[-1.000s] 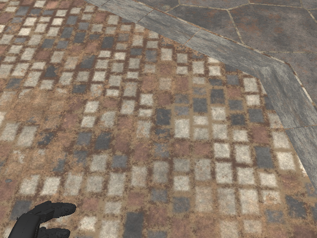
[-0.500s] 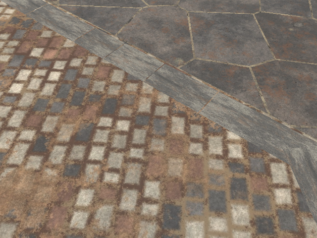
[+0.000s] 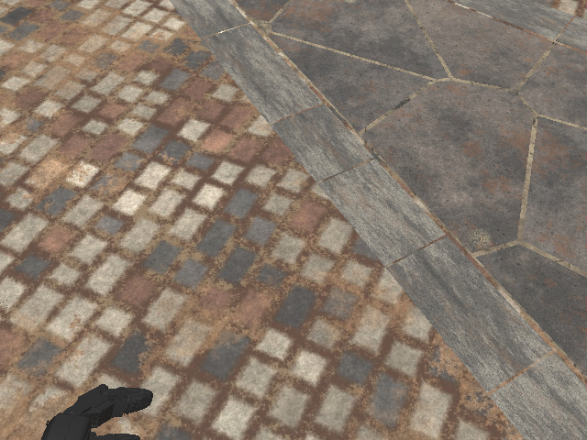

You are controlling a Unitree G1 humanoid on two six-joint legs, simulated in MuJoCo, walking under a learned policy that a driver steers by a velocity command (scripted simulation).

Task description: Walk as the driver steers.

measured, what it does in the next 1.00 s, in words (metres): walks ahead, turning left: left foot, then right foot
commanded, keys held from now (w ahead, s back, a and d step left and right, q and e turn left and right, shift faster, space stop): w+q+shift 0.02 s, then q+shift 0.42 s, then shift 0.12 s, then w+shift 0.44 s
